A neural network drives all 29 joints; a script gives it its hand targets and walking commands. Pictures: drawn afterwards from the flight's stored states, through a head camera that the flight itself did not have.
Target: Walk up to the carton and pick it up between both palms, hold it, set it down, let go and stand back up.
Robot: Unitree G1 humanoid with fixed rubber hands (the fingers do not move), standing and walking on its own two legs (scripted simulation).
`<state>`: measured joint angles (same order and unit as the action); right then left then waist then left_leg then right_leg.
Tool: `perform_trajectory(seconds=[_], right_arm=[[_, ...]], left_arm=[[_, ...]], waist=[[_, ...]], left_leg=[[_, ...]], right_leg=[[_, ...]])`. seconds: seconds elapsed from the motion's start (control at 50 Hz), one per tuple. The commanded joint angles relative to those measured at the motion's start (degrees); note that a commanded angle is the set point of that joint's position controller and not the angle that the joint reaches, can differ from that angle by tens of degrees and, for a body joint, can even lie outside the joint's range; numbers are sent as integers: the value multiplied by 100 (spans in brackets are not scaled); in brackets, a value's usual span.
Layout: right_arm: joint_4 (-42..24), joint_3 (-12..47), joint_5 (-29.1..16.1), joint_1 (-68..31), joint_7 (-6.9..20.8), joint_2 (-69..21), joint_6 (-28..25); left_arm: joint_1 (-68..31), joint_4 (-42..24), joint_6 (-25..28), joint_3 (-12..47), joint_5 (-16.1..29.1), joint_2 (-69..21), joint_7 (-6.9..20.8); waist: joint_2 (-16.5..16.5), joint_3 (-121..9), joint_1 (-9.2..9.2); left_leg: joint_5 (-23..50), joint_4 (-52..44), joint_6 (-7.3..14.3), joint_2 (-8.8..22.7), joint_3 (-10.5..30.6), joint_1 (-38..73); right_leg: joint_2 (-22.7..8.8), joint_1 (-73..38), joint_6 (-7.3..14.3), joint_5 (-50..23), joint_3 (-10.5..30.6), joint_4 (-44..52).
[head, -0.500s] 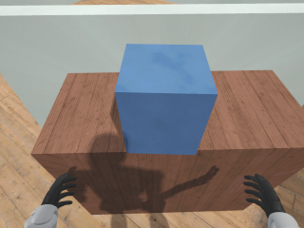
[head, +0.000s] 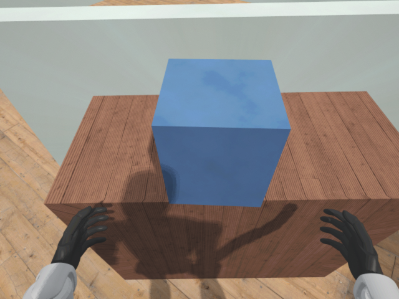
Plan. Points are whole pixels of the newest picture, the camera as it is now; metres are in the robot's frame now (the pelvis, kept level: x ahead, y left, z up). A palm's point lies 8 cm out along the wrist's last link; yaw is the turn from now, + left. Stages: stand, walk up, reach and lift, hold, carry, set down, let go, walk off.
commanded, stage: reach and lift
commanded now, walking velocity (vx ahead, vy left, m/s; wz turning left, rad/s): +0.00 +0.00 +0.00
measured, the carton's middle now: (216, 136) +0.41 +0.01 +0.10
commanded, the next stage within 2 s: none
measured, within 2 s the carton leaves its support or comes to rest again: neither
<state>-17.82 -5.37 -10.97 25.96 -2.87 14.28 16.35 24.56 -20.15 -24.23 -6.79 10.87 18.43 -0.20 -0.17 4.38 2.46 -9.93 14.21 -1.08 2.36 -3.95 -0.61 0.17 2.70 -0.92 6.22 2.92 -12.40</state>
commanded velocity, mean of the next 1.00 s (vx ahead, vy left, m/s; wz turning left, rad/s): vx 0.00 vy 0.00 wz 0.00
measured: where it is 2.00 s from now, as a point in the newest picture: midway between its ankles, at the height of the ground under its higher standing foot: outside the picture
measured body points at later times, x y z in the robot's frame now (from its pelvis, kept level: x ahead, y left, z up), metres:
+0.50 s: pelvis +0.00 +0.00 +0.00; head +0.00 +0.00 +0.45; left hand +0.21 +0.24 +0.11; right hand +0.22 -0.21 +0.10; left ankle -0.02 +0.12 -0.75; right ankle +0.01 -0.13 -0.75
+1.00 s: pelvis +0.00 +0.00 +0.00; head -0.02 +0.00 +0.45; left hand +0.29 +0.24 +0.16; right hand +0.28 -0.22 +0.16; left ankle -0.02 +0.12 -0.75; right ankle +0.01 -0.13 -0.75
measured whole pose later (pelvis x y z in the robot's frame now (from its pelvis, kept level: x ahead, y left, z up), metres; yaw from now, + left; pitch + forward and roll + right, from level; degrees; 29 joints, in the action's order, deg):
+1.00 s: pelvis +0.00 +0.00 +0.00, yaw -1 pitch -3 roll +0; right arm -18.5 -3.3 -25.6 -2.3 -10.1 21.3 32.0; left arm -6.2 -20.6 -46.9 -15.4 11.2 17.0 3.1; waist 0.1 -0.3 -0.1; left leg -10.4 14.2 -1.3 2.7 -4.3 -0.3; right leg 1.0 3.2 -0.5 6.8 4.5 -13.4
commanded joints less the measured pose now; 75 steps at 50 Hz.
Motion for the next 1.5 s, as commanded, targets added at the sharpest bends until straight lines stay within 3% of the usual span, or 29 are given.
perform_trajectory(seconds=[0.0,0.1,0.12,0.16,0.22,0.36,0.44,0.5,0.52,0.54,0.58,0.64,0.7,0.72,0.82,0.88,0.92,0.94,0.96,1.0,1.04,1.1,1.16,1.26,1.3,1.32,1.34,1.46,1.48], right_arm=[[-1288,-127,-137,363,-52,401,-267],[-1596,-286,-168,60,-99,489,-148],[-1587,-314,-371,219,-121,536,-119],[-1712,-318,-359,96,-138,504,-100],[-1911,-321,-429,12,-142,513,-98],[-1858,-263,-524,-231,-303,538,165],[-2247,-330,-571,-770,-397,769,307],[-1818,-300,-791,-1139,-437,706,559],[-1555,-389,-854,-1151,-444,728,592],[-1816,-308,-908,-1251,-480,715,617],[-1925,-351,-876,-1596,-500,913,658],[-1695,-180,-1097,-1655,-565,779,842],[-1709,-299,-1012,-2405,-625,1005,1015],[-1965,-206,-1144,-2619,-633,1092,956],[-1619,-270,-1287,-3190,-722,1377,1157],[-721,-41,-1510,-3414,-683,1305,1317],[-1114,-106,-1480,-3724,-698,1324,1359],[-800,-220,-1449,-3973,-707,1407,1380],[-1075,-94,-1450,-4280,-722,1496,1363],[-574,-70,-1621,-4348,-724,1552,1454],[-326,-107,-1534,-4852,-714,1645,1558],[-485,-62,-1691,-4995,-732,1665,1516],[878,-102,-1611,-5977,-592,1826,1717],[438,30,-1767,-6526,-576,1982,1513],[1682,74,-1758,-7115,-507,1924,1609],[1331,107,-1707,-7328,-511,2062,1573],[1406,193,-1873,-6942,-462,1969,1575],[2447,45,-1622,-8495,-409,2126,1505],[2755,51,-1696,-8279,-351,2019,1462]], left_arm=[[56,-1171,342,-414,61,644,-22],[-90,-1591,393,-177,268,604,-65],[72,-1595,309,-318,179,642,-67],[-140,-1621,281,-243,188,642,-72],[-133,-2030,288,-86,367,709,-114],[-398,-1713,-160,-154,386,546,-3],[-1208,-2024,-352,-486,382,922,-39],[-1685,-1856,-604,-394,483,837,24],[-1742,-1823,-717,-389,423,729,8],[-1716,-1642,-843,-497,400,690,45],[-1988,-1492,-907,-469,405,720,91],[-2150,-1525,-1177,-753,252,701,158],[-2833,-1308,-1369,-813,278,653,257],[-2944,-1591,-1398,-902,315,681,235],[-3488,-1349,-1669,-1007,225,734,248],[-3761,-760,-1952,-1112,-58,563,325],[-4084,-1050,-2072,-1120,-5,498,344],[-4380,-786,-2094,-1092,45,537,350],[-4473,-704,-2087,-1196,14,677,349],[-4470,-833,-2314,-1178,-88,613,304],[-5080,-349,-2370,-1255,-90,667,343],[-5131,-565,-2404,-1162,24,721,279],[-6224,424,-2467,-1003,-172,739,295],[-6385,258,-2462,-1026,-7,892,166],[-7154,1308,-2489,-891,-60,955,180],[-7425,1273,-2441,-1054,-35,1179,143],[-7029,846,-2431,-1092,-73,954,115],[-8341,2101,-2271,-709,156,1285,119],[-8247,2278,-2192,-753,29,1169,73]], waist=[[-8,-503,49],[-201,-171,-54],[-343,-151,76],[-12,-248,-44],[-286,-335,13],[-145,-306,128],[16,-610,20],[-157,-401,-28],[-159,-534,-161],[-76,-740,10],[27,-910,-54],[-268,-655,-11],[159,-724,-200],[95,-1130,-52],[112,-1336,-179],[-216,-1015,-164],[21,-1408,-231],[144,-1351,-426],[268,-1489,-221],[-152,-1374,-266],[97,-1072,-316],[-3,-1951,-327],[-131,-1309,-571],[35,-2221,-478],[-200,-1703,-555],[54,-2061,-371],[-74,-2210,-322],[121,-2157,-666],[-72,-2294,-563]], left_leg=[[1736,58,-280,-362,-181,191],[1184,-149,-283,-266,-54,-197],[1352,-170,-283,-234,-45,-226],[1042,-109,-246,-207,-2,-156],[1086,-152,-306,-182,111,-388],[1130,-170,-252,-203,100,-172],[973,-130,-251,-265,22,-90],[720,-202,-232,-212,44,-149],[749,-220,-274,-108,128,-2],[1102,-195,-205,-197,45,15],[1209,-142,-196,-261,-8,93],[1491,-63,-198,-294,-30,166],[1140,-111,-157,-241,-54,195],[1622,-31,-132,-303,-67,287],[1826,63,-184,-327,-57,432],[1731,62,-151,-354,-121,405],[1778,61,-126,-305,-106,374],[1682,106,-135,-329,-89,335],[1646,89,-79,-318,-106,454],[1983,153,-198,-335,-81,444],[1245,26,-77,-284,-95,204],[1893,207,-117,-368,-114,248],[774,-14,-86,-306,-69,88],[1543,175,-71,-334,-23,20],[641,61,-74,-327,-1,-328],[668,26,-1,-295,15,-356],[1278,125,-28,-309,-21,-157],[486,78,7,-246,113,-511],[501,69,-47,-306,41,-558]], right_leg=[[187,18,141,-352,14,265],[191,25,228,19,-1,249],[197,-17,223,-59,43,225],[239,145,244,135,11,221],[191,-56,288,107,-1,166],[181,268,317,180,24,248],[188,141,283,200,121,221],[118,236,317,321,141,208],[184,121,384,280,100,225],[184,98,322,-19,163,232],[175,167,282,-21,162,204],[150,49,282,-314,182,207],[205,183,311,-79,150,234],[191,78,255,-429,155,107],[274,-4,227,-749,158,50],[273,49,283,-781,166,116],[307,-158,253,-907,119,75],[318,-68,256,-986,132,47],[291,-14,183,-987,82,-26],[346,-67,266,-1142,102,-9],[293,74,284,-553,51,27],[329,-234,171,-1366,81,-195],[314,287,306,-388,0,25],[373,-334,177,-1284,28,-284],[323,114,308,-347,-54,-179],[318,-90,224,-505,5,-233],[372,-193,242,-965,4,-285],[259,-22,213,-423,-138,-188],[303,2,223,-427,-113,-228]])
